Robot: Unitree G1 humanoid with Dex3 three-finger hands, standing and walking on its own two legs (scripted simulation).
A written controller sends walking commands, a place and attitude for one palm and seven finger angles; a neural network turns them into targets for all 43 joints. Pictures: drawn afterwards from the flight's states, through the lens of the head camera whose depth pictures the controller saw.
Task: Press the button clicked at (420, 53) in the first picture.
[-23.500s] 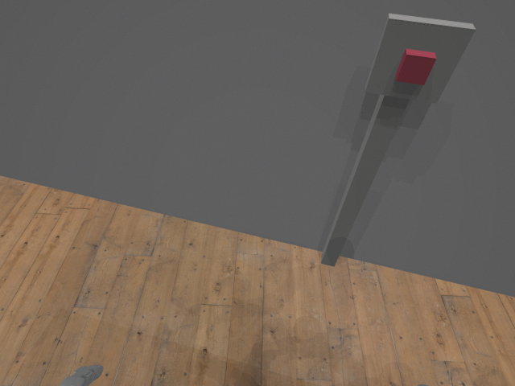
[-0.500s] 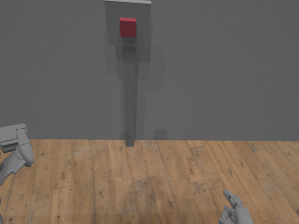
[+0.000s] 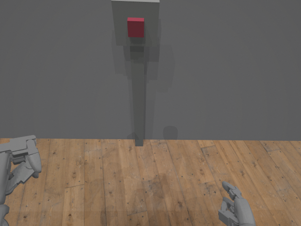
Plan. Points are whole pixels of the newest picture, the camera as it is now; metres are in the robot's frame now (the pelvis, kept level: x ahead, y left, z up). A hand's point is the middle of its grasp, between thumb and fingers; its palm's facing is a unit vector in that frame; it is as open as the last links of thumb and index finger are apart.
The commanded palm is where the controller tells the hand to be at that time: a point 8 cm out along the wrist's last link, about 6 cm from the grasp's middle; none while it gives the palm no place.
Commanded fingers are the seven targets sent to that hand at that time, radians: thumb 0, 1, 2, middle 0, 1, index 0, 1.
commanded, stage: let the arm hang, fingers relaxed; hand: left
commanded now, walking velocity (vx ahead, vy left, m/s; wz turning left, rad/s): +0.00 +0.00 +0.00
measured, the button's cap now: (136, 27) +0.73 +0.11 +0.17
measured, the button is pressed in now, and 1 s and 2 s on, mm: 0 0 0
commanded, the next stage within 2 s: stand and wait in 1.08 s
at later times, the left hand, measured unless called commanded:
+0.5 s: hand out of the picture -0.06 +0.20 -0.17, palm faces +0.04 -0.97 -0.24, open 4.9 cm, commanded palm none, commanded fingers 0.00 0.90 0.90 -0.31 -0.42 -0.31 -0.42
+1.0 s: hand out of the picture +0.01 +0.17 -0.17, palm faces +0.04 -0.98 -0.20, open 7.4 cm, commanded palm none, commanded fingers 0.00 0.90 0.90 -0.20 -0.30 -0.20 -0.30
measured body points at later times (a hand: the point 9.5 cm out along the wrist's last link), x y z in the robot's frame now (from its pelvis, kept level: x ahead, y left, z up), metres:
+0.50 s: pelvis -0.04 +0.00 +0.00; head -0.01 +0.01 +0.45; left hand -0.06 +0.25 -0.16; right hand -0.04 -0.25 -0.15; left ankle +0.02 +0.10 -0.74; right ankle -0.01 -0.11 -0.74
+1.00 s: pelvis -0.02 -0.01 +0.00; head -0.01 -0.01 +0.45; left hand +0.00 +0.23 -0.16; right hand -0.02 -0.23 -0.16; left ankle +0.02 +0.10 -0.74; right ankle -0.01 -0.11 -0.74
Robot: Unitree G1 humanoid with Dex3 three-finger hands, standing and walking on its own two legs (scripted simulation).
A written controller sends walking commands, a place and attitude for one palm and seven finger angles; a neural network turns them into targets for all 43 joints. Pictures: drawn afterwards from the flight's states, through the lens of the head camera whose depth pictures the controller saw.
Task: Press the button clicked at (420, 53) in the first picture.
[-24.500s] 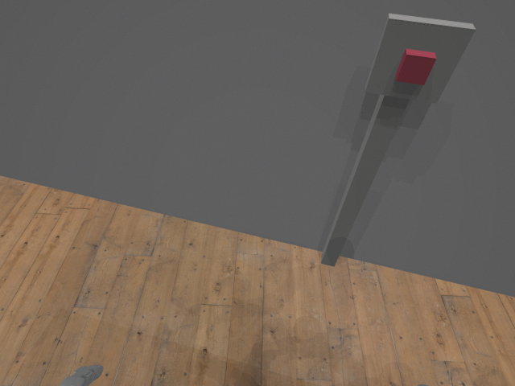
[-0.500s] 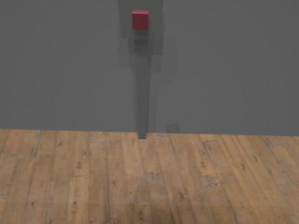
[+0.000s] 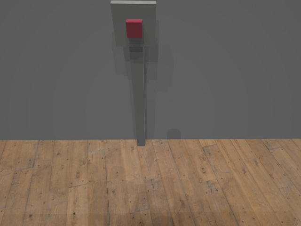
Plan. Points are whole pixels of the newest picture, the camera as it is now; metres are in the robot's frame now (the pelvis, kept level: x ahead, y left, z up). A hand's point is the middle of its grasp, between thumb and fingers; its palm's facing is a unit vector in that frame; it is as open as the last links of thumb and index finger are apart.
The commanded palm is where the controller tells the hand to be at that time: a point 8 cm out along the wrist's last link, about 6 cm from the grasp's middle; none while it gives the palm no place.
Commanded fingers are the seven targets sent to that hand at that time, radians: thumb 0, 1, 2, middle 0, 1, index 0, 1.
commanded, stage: let the arm hang, fingers relaxed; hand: left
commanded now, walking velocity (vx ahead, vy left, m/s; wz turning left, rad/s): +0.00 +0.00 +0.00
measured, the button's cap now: (134, 28) +0.75 +0.10 +0.16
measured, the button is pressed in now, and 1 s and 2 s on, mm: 0 0 0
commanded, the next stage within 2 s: stand and wait in 0.08 s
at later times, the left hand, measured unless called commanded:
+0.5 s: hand out of the picture +0.06 +0.20 -0.16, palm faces +0.01 -0.96 -0.28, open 7.4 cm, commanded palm none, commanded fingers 0.00 0.90 0.90 -0.20 -0.30 -0.20 -0.30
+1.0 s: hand out of the picture +0.12 +0.22 -0.15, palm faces -0.02 -0.94 -0.33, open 7.4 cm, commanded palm none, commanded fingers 0.00 0.90 0.90 -0.20 -0.30 -0.20 -0.30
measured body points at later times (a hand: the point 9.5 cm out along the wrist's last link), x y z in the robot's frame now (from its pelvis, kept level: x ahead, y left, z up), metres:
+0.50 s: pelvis +0.02 -0.01 +0.00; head +0.04 -0.02 +0.45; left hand +0.06 +0.25 -0.14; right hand +0.06 -0.27 -0.15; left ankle +0.04 +0.11 -0.74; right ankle +0.01 -0.11 -0.74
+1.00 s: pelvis +0.03 -0.02 +0.01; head +0.05 -0.03 +0.46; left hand +0.12 +0.27 -0.13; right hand +0.10 -0.31 -0.14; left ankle +0.04 +0.11 -0.74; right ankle +0.01 -0.11 -0.74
